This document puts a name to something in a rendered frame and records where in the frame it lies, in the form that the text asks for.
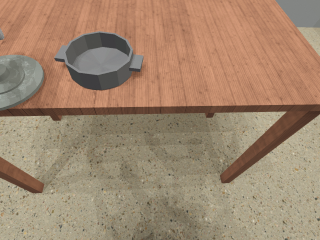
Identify pot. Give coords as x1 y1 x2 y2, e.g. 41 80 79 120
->
54 31 144 91

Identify table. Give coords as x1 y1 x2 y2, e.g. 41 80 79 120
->
0 0 320 194

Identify knob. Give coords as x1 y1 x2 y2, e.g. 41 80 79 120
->
0 64 10 82

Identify lid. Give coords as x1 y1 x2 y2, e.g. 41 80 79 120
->
0 54 45 111

